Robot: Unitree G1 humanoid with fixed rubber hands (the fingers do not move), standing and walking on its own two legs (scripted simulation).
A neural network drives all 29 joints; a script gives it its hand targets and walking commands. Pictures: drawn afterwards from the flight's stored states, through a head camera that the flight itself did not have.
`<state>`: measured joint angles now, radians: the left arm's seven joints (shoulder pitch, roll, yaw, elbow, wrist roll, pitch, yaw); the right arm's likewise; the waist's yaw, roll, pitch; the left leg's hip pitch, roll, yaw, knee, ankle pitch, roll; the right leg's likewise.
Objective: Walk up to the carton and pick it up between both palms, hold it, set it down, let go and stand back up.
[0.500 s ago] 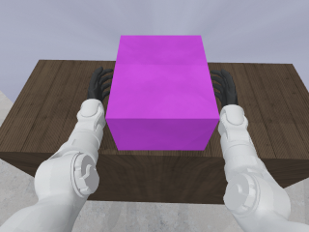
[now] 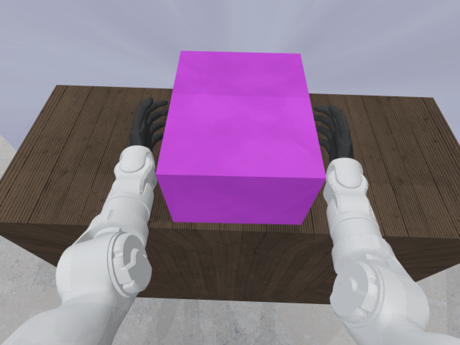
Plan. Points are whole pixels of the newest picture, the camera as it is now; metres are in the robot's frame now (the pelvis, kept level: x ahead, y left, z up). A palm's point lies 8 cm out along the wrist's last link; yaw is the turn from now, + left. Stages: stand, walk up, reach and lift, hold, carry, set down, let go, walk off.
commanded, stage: reach and lift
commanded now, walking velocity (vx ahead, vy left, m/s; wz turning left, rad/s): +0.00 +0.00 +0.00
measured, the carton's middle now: (239, 134) +0.51 +0.04 +0.03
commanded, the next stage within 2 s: none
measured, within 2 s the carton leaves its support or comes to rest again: leaves its support in 1.30 s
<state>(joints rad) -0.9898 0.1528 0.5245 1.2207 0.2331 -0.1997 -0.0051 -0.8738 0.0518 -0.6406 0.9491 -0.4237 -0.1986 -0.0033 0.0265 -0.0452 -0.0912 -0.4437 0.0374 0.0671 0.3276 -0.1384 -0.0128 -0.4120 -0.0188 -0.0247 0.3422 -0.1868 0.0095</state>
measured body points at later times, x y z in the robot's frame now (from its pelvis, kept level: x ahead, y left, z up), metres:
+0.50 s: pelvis +0.00 +0.00 +0.00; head +0.08 +0.02 +0.44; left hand +0.46 +0.21 +0.07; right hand +0.46 -0.14 +0.08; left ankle -0.01 +0.13 -0.74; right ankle -0.03 -0.12 -0.74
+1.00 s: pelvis -0.02 +0.00 +0.00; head +0.05 +0.04 +0.44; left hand +0.43 +0.20 +0.08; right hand +0.43 -0.14 +0.09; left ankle +0.00 +0.12 -0.74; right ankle -0.03 -0.12 -0.74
